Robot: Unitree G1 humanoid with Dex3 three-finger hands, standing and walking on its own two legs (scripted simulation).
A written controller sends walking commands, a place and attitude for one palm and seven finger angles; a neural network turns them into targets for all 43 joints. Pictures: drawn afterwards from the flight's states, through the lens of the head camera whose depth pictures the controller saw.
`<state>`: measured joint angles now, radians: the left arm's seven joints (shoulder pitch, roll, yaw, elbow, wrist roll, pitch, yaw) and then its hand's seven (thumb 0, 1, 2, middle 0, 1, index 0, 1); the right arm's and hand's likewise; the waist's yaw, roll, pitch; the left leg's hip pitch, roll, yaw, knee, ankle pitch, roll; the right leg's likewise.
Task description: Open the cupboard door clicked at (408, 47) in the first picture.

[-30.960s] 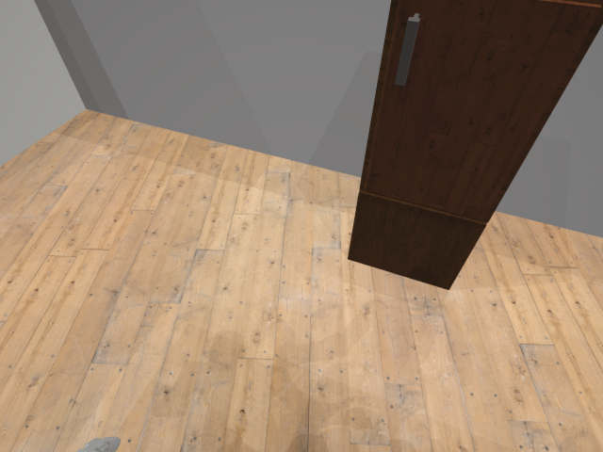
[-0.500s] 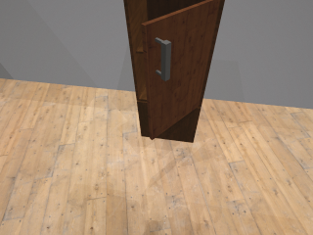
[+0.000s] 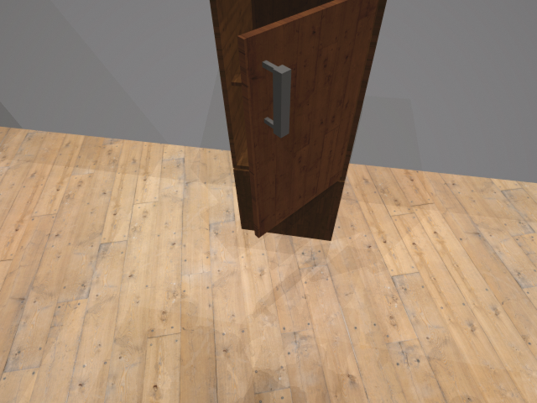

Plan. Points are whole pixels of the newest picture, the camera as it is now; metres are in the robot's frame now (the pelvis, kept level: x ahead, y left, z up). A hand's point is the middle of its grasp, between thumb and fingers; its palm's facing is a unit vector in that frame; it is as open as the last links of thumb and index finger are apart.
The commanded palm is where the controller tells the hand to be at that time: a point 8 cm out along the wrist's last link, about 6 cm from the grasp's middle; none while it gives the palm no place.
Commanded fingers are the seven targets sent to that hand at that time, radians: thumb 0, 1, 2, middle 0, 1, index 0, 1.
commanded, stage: look to check the result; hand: left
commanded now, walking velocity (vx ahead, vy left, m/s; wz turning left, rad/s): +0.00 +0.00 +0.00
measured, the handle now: (274, 99) +0.63 +0.02 +0.12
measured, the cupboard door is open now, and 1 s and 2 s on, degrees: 51 51 51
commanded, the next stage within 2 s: walk to a spot facing it in 0.16 s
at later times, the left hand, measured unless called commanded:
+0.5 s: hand out of the picture +0.07 +0.21 -0.17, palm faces -0.03 -0.96 -0.28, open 7.4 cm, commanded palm none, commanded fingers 0.00 0.90 0.90 -0.20 -0.30 -0.20 -0.30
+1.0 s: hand out of the picture +0.12 +0.16 -0.17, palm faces -0.28 -0.92 -0.28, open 7.4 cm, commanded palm none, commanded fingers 0.00 0.90 0.90 -0.20 -0.30 -0.20 -0.30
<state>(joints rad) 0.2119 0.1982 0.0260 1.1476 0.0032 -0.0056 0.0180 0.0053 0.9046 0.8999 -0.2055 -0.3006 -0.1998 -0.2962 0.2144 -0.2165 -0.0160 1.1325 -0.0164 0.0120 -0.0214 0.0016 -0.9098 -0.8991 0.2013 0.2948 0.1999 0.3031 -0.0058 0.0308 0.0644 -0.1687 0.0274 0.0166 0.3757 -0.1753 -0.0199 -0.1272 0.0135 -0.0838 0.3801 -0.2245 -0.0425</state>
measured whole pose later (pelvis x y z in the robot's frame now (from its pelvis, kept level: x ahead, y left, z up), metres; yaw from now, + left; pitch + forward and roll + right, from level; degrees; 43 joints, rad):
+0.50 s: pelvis +0.01 +0.00 +0.00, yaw -4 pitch -1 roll +0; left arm 0.18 0.22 0.05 1.09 0.01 0.03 0.02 0.00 0.90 0.90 -0.21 -0.30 -0.20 -0.30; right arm 0.16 -0.24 -0.03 1.07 -0.02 0.03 -0.03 0.00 -0.91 -0.90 0.20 0.29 0.20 0.30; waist 0.00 0.03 0.07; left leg -0.19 0.07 0.08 0.45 -0.24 -0.03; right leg -0.16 0.05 -0.02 0.43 -0.25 -0.05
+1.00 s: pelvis +0.00 -0.02 -0.01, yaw -21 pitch +1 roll +2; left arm 0.20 0.20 0.08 0.95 0.02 0.05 0.01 0.00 0.90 0.90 -0.21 -0.30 -0.20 -0.30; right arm 0.12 -0.23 -0.07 0.94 -0.01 0.06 -0.03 0.01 -0.91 -0.90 0.20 0.29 0.20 0.30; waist 0.01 0.00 0.13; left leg -0.44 0.04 0.04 0.98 -0.46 -0.06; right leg -0.30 0.05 0.08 0.54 -0.25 -0.05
